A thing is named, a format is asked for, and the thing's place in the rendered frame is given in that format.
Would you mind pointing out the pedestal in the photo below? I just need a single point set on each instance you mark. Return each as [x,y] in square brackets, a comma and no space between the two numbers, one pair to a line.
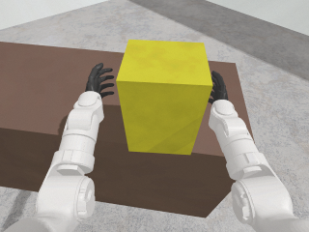
[39,85]

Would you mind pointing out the left robot upper arm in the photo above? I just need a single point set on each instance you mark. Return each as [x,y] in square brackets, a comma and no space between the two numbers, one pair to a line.
[63,202]

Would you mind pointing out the carton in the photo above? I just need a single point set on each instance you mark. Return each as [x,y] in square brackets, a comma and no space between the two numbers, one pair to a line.
[164,88]

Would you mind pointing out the right robot forearm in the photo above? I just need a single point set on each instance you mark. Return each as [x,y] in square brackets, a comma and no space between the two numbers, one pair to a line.
[244,161]

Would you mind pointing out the right robot upper arm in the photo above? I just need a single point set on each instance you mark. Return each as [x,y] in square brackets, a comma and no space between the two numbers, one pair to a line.
[263,203]

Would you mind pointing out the left robot hand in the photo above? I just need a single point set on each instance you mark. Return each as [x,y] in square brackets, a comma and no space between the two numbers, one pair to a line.
[94,80]

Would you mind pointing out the left robot forearm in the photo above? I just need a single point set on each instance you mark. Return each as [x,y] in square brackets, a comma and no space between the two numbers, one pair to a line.
[75,156]

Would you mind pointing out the right robot hand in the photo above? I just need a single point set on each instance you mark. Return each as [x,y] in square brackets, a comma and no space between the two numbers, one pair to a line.
[219,88]

